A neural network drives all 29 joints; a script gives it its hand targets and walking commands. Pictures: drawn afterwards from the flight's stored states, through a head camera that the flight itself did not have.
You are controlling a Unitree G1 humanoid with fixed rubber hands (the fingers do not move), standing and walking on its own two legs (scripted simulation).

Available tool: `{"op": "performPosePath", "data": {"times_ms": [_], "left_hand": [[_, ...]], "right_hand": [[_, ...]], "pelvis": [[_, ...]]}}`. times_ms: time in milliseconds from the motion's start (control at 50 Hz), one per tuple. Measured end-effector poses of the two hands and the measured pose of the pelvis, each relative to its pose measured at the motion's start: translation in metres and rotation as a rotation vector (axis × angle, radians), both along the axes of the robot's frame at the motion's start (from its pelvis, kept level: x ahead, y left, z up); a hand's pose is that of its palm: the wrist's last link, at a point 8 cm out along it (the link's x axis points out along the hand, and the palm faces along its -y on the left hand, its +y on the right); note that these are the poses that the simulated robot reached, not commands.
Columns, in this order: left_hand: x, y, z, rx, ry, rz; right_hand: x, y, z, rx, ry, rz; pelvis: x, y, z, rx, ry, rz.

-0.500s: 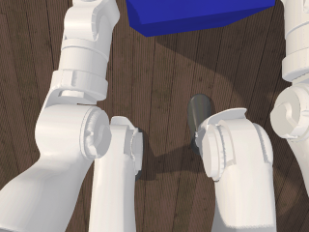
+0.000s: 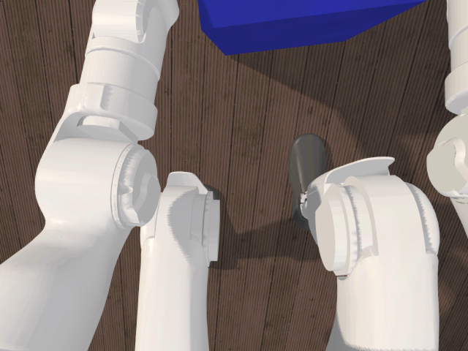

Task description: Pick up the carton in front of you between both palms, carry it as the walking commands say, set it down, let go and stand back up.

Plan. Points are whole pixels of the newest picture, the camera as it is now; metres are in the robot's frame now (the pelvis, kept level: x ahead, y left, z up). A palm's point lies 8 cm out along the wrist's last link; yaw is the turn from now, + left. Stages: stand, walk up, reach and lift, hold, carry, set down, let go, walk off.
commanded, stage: set down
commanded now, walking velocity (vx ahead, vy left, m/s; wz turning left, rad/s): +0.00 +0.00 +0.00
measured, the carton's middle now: out of the picture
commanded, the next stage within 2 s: let go in 1.88 s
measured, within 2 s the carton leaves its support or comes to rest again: neither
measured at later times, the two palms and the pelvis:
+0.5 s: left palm out of the picture +0.57 +0.03 -0.18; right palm out of the picture +0.54 -0.28 -0.18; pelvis +0.00 +0.00 -0.01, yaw +0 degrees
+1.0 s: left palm out of the picture +0.60 +0.05 -0.14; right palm out of the picture +0.56 -0.31 -0.14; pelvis +0.00 +0.00 +0.01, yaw -1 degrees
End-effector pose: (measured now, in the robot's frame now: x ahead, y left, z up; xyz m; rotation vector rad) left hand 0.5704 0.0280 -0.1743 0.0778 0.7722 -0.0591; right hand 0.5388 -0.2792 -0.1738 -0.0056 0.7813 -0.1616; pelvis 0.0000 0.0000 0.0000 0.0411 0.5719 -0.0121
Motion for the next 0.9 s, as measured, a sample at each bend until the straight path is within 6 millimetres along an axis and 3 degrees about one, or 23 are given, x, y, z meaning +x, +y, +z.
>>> {"op": "performPosePath", "data": {"times_ms": [480,580,660,780,900], "left_hand": [[0.0,0.006,-0.005,-0.048,-0.013,-0.062],[0.0,0.008,-0.011,-0.012,-0.007,-0.07],[0.005,0.02,-0.017,0.024,-0.001,-0.033],[0.017,0.039,-0.018,0.032,-0.031,0.004],[0.022,0.035,-0.005,0.022,-0.088,0.009]], "right_hand": [[-0.003,-0.004,-0.006,0.044,-0.017,0.013],[-0.011,-0.004,-0.021,0.041,0.022,-0.016],[-0.016,-0.018,-0.031,-0.011,0.036,-0.081],[-0.001,-0.039,-0.022,-0.048,-0.011,-0.113],[0.017,-0.037,-0.003,-0.034,-0.079,-0.098]], "pelvis": [[0.002,0.002,-0.009,-0.001,-0.019,0.0],[0.004,0.002,-0.008,0.001,-0.012,-0.003],[0.007,0.0,-0.006,-0.001,0.009,-0.003],[0.01,-0.004,-0.007,-0.003,0.031,0.0],[0.008,-0.006,-0.005,0.001,0.035,-0.001]]}}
